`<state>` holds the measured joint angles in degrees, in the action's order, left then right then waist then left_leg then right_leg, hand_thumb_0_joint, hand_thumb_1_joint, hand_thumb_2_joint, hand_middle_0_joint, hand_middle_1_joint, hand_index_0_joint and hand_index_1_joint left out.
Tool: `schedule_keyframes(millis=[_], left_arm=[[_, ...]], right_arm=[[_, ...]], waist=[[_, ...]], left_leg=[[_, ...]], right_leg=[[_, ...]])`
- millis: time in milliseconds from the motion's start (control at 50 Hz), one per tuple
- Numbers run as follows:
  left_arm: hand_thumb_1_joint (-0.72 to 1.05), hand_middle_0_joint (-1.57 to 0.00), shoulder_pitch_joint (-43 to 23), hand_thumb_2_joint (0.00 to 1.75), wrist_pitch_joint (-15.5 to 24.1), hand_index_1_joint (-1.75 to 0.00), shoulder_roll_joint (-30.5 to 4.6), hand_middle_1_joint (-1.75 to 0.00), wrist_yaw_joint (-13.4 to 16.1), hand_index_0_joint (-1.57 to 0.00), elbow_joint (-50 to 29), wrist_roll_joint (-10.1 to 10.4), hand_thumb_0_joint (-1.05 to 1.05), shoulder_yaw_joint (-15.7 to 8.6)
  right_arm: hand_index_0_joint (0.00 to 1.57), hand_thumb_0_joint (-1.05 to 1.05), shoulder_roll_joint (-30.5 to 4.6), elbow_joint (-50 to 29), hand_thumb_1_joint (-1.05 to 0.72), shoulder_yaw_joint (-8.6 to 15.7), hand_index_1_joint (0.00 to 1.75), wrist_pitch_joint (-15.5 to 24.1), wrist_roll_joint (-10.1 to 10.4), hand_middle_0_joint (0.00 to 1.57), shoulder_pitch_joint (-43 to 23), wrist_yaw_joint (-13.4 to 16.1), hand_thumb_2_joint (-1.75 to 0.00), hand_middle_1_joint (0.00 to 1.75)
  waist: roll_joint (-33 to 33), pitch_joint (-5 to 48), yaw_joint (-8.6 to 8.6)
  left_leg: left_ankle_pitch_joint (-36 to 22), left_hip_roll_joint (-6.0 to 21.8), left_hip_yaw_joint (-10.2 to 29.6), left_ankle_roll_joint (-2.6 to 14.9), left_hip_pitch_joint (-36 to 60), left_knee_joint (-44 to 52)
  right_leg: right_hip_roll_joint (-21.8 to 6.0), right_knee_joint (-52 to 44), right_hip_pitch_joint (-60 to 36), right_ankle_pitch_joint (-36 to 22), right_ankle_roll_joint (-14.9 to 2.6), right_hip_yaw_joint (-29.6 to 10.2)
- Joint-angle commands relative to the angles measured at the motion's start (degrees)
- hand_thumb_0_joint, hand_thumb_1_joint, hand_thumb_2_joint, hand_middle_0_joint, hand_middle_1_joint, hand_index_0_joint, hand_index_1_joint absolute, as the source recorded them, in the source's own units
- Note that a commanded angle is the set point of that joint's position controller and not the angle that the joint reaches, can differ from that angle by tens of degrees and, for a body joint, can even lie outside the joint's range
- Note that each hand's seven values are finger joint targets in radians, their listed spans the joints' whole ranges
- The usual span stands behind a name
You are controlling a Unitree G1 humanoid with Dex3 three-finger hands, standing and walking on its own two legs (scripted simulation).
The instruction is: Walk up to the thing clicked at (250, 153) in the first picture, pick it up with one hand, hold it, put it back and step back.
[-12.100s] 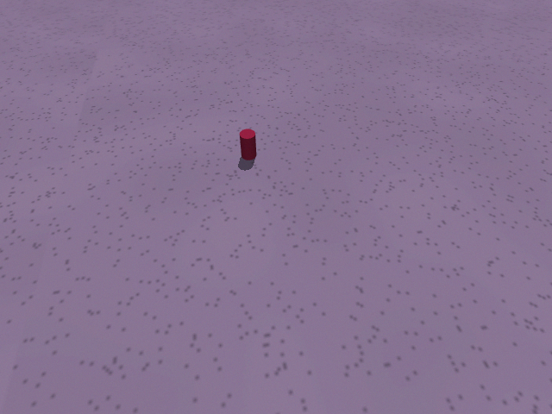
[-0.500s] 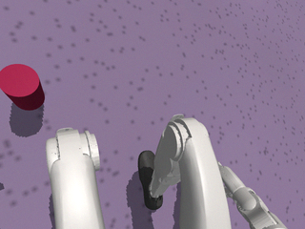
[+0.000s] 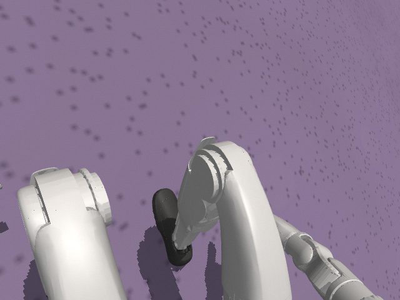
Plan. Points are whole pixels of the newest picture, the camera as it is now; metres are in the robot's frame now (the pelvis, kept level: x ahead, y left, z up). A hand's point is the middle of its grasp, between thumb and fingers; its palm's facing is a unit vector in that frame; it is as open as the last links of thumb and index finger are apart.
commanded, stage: close in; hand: left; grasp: from the side
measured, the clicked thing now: out of the picture +0.46 +0.28 -0.21
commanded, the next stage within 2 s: rest palm in 0.22 s
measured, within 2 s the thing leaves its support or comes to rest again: leaves its support in 1.56 s
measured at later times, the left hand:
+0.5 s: hand out of the picture +0.42 +0.27 -0.19, palm faces +0.35 -0.94 +0.00, open 16.8 cm
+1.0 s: hand out of the picture +0.44 +0.28 -0.19, palm faces +0.38 -0.92 -0.02, open 11.1 cm
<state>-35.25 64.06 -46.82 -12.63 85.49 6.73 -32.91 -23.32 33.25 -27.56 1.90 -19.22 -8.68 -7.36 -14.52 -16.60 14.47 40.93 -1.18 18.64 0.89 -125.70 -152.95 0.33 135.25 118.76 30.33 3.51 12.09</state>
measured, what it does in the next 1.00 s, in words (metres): stands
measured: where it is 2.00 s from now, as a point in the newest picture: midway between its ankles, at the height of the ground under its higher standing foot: (130, 269)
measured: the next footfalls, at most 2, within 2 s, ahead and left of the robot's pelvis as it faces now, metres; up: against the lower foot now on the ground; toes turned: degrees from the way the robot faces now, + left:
none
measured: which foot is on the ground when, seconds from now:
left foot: down 0.00-1.00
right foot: down 0.00-1.00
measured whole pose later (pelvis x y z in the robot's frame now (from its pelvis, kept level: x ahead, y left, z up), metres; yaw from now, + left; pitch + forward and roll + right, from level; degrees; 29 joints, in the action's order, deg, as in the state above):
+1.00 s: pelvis +0.00 +0.01 +0.01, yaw -2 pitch +12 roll -20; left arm -39.9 68.2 -50.7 5.5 90.5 1.9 -26.1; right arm -21.7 32.4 -31.5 -1.5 -22.2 -11.4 -9.4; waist -16.5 -18.4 15.9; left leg 42.6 -0.7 21.2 1.1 -125.6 -153.1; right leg 1.4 133.3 117.9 30.5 4.8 14.1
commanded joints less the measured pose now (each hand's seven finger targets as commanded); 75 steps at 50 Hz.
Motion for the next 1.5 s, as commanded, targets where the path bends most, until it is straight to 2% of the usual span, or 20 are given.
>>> schedule_keyframes(millis=[0,40,200,260,300,360,460,540,640,860,960,1000,1040,1140,1200,1300,1380,1440,1460,1480], left_arm=[[-0.59,-0.05,-10.76,0.04,4.86,-0.06,-7.65,-0.07,2.95,-0.05,-6.03,0.18,0.0,2.78],[-0.56,-0.05,-10.76,0.05,5.15,-0.07,-7.7,-0.07,4.38,-0.05,-5.16,0.23,0.0,3.13],[-0.51,-0.05,-12.62,0.1,7.58,-0.08,-9.6,-0.08,11.39,-0.04,-3.78,-3.4,0.0,4.05],[-0.47,-0.05,-11.84,0.13,8.14,-0.09,-10.07,-0.08,13.1,-0.04,-3.38,-3.81,0.0,3.51],[-0.45,-0.04,-12.35,0.14,8.21,-0.09,-8.92,-0.09,13.88,-0.03,-3.71,-4.36,0.0,4.67],[-0.37,-0.08,-11.56,0.17,8.28,-0.09,-9.38,-0.08,14.96,-0.06,-3.08,-4.26,0.0,4.42],[-0.3,-0.1,-12.0,0.21,8.46,-0.12,-8.92,-0.11,16.66,-0.08,-3.06,-5.0,0.0,4.96],[-0.1,-0.32,-13.68,0.37,8.78,-0.32,-9.57,-0.31,17.04,-0.3,-3.33,-5.55,0.0,5.69],[0.08,-0.39,-14.63,0.46,8.53,-0.39,-9.37,-0.39,17.31,-0.38,-3.02,-6.29,0.0,6.83],[0.29,-0.6,-16.27,0.62,7.86,-0.58,-8.81,-0.57,17.31,-0.59,-2.45,-6.36,0.0,7.92],[0.24,-0.7,-18.05,0.72,8.02,-0.71,-9.17,-0.7,17.28,-0.69,-2.38,-5.69,0.0,8.18],[0.24,-0.73,-17.9,0.75,8.06,-0.74,-9.93,-0.73,17.0,-0.71,-2.23,-5.81,0.0,7.91],[0.23,-0.78,-18.05,0.79,7.89,-0.8,-10.42,-0.78,16.95,-0.77,-2.23,-5.79,0.0,7.59],[0.23,-0.88,-18.27,0.91,7.72,-0.92,-10.12,-0.91,16.73,-0.87,-2.25,-5.36,0.0,7.2],[0.22,-0.95,-18.85,0.95,7.56,-0.99,-9.33,-0.97,16.5,-0.94,-2.51,-5.21,0.0,8.08],[0.26,-1.07,-18.07,1.13,7.26,-1.18,-9.91,-1.15,15.8,-1.05,-3.88,-4.99,0.0,7.57],[0.22,-1.09,-18.4,1.16,6.64,-1.22,-10.13,-1.18,15.87,-1.07,-7.2,-4.46,0.0,6.55],[0.22,-1.15,-19.04,1.2,6.33,-1.28,-11.2,-1.24,15.97,-1.12,-10.49,-4.27,0.0,5.23],[0.22,-1.15,-18.89,1.21,6.14,-1.28,-12.42,-1.25,16.05,-1.12,-12.5,-4.58,0.0,4.36],[0.22,-1.17,-19.49,1.21,5.9,-1.29,-12.89,-1.26,16.21,-1.14,-13.96,-4.71,0.0,4.03]], right_arm=[[0.2,0.0,-20.89,-1.65,-0.94,6.39,0.3,-0.97,-1.02,0.2,0.96,0.75,-0.91,0.3],[0.2,0.0,-20.6,-1.85,-0.93,5.78,0.3,-1.2,-1.33,0.2,0.92,0.59,-0.91,0.3],[0.2,0.0,-20.78,-2.76,-0.92,4.64,0.3,-2.79,-2.54,0.2,-0.29,-0.28,-0.91,0.3],[0.2,0.0,-20.44,-2.52,-0.92,4.13,0.3,-3.05,-3.01,0.2,0.06,-0.46,-0.91,0.3],[0.2,0.0,-20.26,-2.68,-0.92,3.93,0.3,-3.1,-3.2,0.2,-0.32,-0.5,-0.91,0.3],[0.2,0.0,-20.36,-2.6,-0.9,3.85,0.3,-3.17,-3.1,0.2,-0.34,-0.63,-0.91,0.3],[0.2,0.0,-20.49,-2.08,-0.9,3.72,0.3,-3.37,-3.25,0.2,-0.03,-0.77,-0.91,0.3],[0.2,0.0,-20.46,-1.9,-0.89,3.54,0.3,-3.47,-3.2,0.2,-0.33,-0.83,-0.9,0.3],[0.2,0.0,-20.3,-1.56,-0.88,3.47,0.3,-3.7,-3.37,0.2,-0.04,-0.89,-0.9,0.3],[0.2,0.0,-20.1,-0.6,-0.88,3.46,0.3,-4.1,-3.42,0.2,-0.09,-0.93,-0.9,0.3],[0.2,0.0,-19.75,-0.66,-0.89,2.95,0.3,-4.24,-3.43,0.2,-0.03,-0.94,-0.9,0.3],[0.2,0.0,-19.95,-0.61,-0.89,3.13,0.3,-4.29,-3.26,0.2,-0.39,-0.9,-0.9,0.3],[0.2,0.0,-20.18,-0.55,-0.89,3.07,0.3,-4.43,-3.24,0.2,-0.31,-0.83,-0.9,0.3],[0.2,0.0,-20.1,-0.72,-0.89,2.88,0.3,-4.76,-3.26,0.2,-0.38,-0.68,-0.9,0.3],[0.2,0.0,-20.19,-0.74,-0.9,2.94,0.3,-4.98,-3.12,0.2,-0.65,-0.8,-0.9,0.3],[0.2,0.0,-20.34,-1.04,-0.92,3.03,0.3,-5.16,-2.9,0.2,-0.46,-0.73,-0.91,0.3],[0.2,0.0,-20.09,-0.85,-0.92,3.36,0.3,-5.27,-2.72,0.2,0.16,-0.77,-0.91,0.3],[0.2,0.0,-20.26,-1.03,-0.92,4.11,0.3,-5.56,-2.39,0.2,0.94,-0.78,-0.91,0.3],[0.2,0.0,-19.7,-0.74,-0.92,4.25,0.3,-5.56,-2.47,0.2,1.48,-0.76,-0.91,0.3],[0.2,0.0,-19.63,-0.7,-0.92,4.47,0.3,-5.61,-2.36,0.2,1.53,-0.84,-0.91,0.3]], waist=[[29.79,29.78,6.57],[28.43,30.0,6.62],[31.16,26.28,7.46],[31.27,28.23,7.27],[31.07,27.67,8.18],[29.93,27.72,7.94],[30.81,27.96,8.73],[30.95,27.03,9.2],[31.45,26.62,9.61],[31.26,27.74,10.26],[29.6,28.74,10.99],[30.84,27.63,10.26],[31.13,28.39,10.55],[31.11,28.52,10.57],[30.83,27.91,11.05],[32.16,28.53,10.36],[33.97,30.98,9.45],[35.42,31.7,8.95],[36.3,33.04,7.85],[36.73,33.84,7.77]], left_leg=[[-4.04,3.5,-2.52,-2.89,20.96,23.37],[-4.45,3.29,-2.75,-2.46,20.02,22.29],[-3.52,3.9,-0.79,-3.2,20.92,23.97],[-4.77,3.85,-1.39,-2.98,21.11,22.95],[-4.64,3.85,-1.25,-2.89,20.9,22.91],[-3.71,3.82,-1.36,-2.53,19.66,22.38],[-5.9,4.21,-0.17,-3.0,21.64,22.98],[-4.64,4.36,0.2,-2.96,20.92,23.19],[-4.72,4.43,0.28,-3.05,21.68,23.34],[-6.69,4.46,0.26,-3.09,22.95,22.97],[-6.48,3.99,-0.43,-2.39,21.23,21.58],[-6.08,4.27,-0.13,-2.7,21.96,22.53],[-6.29,4.42,0.08,-2.82,22.75,22.55],[-8.41,4.42,-0.02,-2.93,23.16,22.29],[-7.08,4.29,-0.02,-2.81,22.16,22.5],[-7.74,4.45,0.15,-3.09,23.32,22.97],[-11.58,4.63,-0.06,-3.45,25.98,22.76],[-10.45,4.51,-0.39,-3.53,25.71,23.44],[-10.99,4.56,-0.86,-3.46,26.59,23.34],[-10.93,4.47,-0.96,-3.46,26.24,23.37]], right_leg=[[2.05,-6.67,-13.63,-2.97,-3.34,7.56],[2.41,-7.3,-14.82,-3.63,-3.14,7.44],[2.47,-6.56,-13.62,-3.17,-3.07,8.31],[3.04,-7.08,-15.92,-4.35,-3.05,8.03],[3.11,-7.33,-15.46,-4.48,-2.99,8.4],[3.4,-7.81,-15.84,-4.22,-2.95,8.32],[3.35,-7.18,-15.76,-5.85,-3.02,8.94],[3.47,-7.1,-14.97,-5.08,-3.06,9.05],[3.5,-7.34,-14.58,-5.13,-3.1,9.1],[3.51,-7.69,-14.9,-6.6,-3.13,8.94],[3.75,-8.64,-16.59,-6.89,-2.98,8.47],[3.58,-8.25,-15.27,-6.28,-3.17,8.45],[3.57,-8.28,-15.33,-6.39,-3.19,8.51],[3.43,-8.04,-16.0,-7.99,-3.1,8.63],[3.44,-8.36,-15.83,-7.05,-3.07,8.78],[3.2,-8.11,-15.99,-7.29,-3.16,8.73],[3.1,-7.52,-16.56,-9.54,-3.29,8.36],[2.9,-7.68,-16.78,-8.56,-3.45,8.13],[2.97,-7.84,-17.25,-8.82,-3.57,7.64],[2.96,-7.67,-17.16,-8.73,-3.62,7.63]])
